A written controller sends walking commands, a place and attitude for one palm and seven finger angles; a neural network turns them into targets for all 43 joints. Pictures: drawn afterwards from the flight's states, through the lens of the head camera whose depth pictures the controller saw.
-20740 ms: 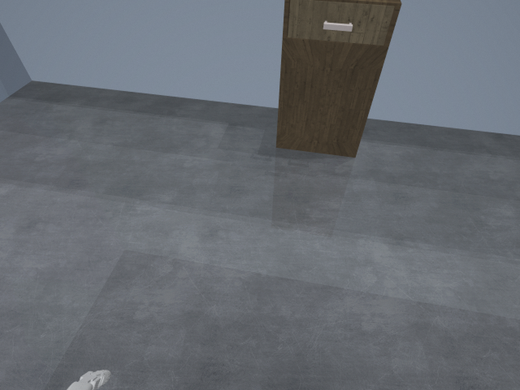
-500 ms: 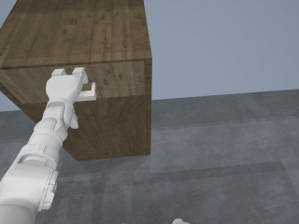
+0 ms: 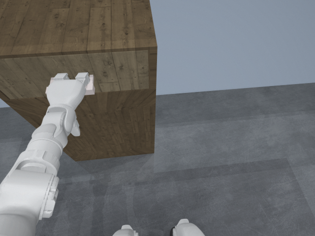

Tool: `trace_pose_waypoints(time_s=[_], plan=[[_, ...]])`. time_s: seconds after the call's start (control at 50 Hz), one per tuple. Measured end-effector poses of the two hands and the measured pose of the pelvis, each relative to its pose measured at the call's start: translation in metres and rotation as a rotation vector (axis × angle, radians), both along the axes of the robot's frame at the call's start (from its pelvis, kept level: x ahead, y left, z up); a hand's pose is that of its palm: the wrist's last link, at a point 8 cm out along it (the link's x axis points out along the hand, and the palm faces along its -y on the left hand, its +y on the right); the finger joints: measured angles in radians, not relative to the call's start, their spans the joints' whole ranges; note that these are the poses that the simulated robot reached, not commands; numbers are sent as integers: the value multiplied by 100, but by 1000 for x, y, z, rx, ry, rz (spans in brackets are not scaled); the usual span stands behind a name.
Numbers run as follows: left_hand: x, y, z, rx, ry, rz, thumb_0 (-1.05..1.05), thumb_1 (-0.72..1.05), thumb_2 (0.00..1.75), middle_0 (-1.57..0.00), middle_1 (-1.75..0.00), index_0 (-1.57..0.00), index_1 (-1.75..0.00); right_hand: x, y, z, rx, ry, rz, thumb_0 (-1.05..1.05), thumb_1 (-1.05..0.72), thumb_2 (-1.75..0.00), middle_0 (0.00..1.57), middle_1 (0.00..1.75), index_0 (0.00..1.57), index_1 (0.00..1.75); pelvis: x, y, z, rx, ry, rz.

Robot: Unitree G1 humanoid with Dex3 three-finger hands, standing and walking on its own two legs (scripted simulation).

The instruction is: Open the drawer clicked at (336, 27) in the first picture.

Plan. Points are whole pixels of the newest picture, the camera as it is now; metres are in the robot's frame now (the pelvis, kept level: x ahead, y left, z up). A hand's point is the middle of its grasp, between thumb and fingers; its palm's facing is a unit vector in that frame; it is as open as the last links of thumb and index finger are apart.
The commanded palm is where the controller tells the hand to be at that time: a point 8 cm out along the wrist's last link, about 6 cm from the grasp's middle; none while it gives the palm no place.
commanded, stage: lower the fingers behind the handle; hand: left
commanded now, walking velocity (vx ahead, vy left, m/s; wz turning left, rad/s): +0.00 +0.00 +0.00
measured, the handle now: (71, 85) +0.52 +0.23 +0.02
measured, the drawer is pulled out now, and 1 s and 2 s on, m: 0.00 0.00 0.03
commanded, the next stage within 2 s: close the thumb around the handle in 0.62 s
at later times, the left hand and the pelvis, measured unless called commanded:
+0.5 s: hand (74, 103) +0.47 +0.22 +0.00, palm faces -0.10 -0.01 -0.99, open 13.8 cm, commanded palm +0.46 +0.22 +0.05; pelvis -0.01 +0.00 +0.00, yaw +0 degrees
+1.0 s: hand (75, 101) +0.48 +0.22 +0.00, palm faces -0.07 -0.02 -1.00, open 11.6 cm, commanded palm +0.45 +0.22 +0.05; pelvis +0.01 +0.00 +0.00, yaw -1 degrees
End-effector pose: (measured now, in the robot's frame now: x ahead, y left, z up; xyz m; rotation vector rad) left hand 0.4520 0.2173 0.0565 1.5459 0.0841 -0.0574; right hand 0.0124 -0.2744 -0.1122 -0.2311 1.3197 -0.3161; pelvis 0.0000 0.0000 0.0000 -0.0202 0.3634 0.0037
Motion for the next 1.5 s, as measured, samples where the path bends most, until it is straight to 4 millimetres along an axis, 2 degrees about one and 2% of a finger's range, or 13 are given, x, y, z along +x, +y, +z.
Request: trace_pose_waypoints(time_s=[0.14, 0.32, 0.5, 0.64, 0.82, 0.98, 1.34, 1.5], plan=[[5, 4, 0, 12, -104, 35, 0, -48, 30, -34, -123, -36, -122, -6, 5, -14, 27, 38, 6, 1, -90, -90, 20, 30, 20, 30, -1, 2, -10, -7, 31, 5], [7, -2, 4, 29, -44, 106, 0, -48, 30, -33, -122, -34, -124, -3, 17, -13, 62, 12, -2, 1, -90, -90, 20, 30, 20, 30, -2, 3, -4, -4, 9, 1], [5, 1, 1, 19, 12, 60, 0, -48, 30, -32, -121, -31, -121, -5, 9, -7, 24, -7, -5, 1, -90, -90, 20, 30, 20, 30, -5, 2, -4, -3, 5, -4], [3, 2, -5, 1, -51, 26, 0, -48, 30, -31, -120, -32, -120, -9, 3, -10, 8, 19, -1, 1, -90, -90, 20, 30, 20, 30, -3, 2, -10, -5, 25, -3], [4, 1, -5, 16, -60, 81, 0, -45, 31, -32, -121, -32, -121, -2, 8, -13, 40, 22, -9, 1, -90, -90, 20, 30, 20, 30, 2, 3, -7, -8, 21, -5], [7, -3, 1, 10, -22, 74, 0, -19, 42, -34, -124, -34, -124, 9, 12, -9, 50, -7, -10, 1, -90, -90, 20, 30, 20, 30, 7, 2, -2, -4, 4, -8], [-2, 9, -1, 11, -56, 69, 0, 70, 81, -38, -133, -41, -133, 21, 4, -9, 35, -15, 8, 1, -90, -90, 20, 30, 20, 30, 9, 1, -3, -5, 7, -6], [-1, 9, -1, 12, -38, 72, 0, 70, 79, -37, -135, -40, -135, 19, 7, -7, 32, -19, 8, 1, -90, -90, 20, 30, 20, 30, 6, 2, -2, -6, 0, -3]])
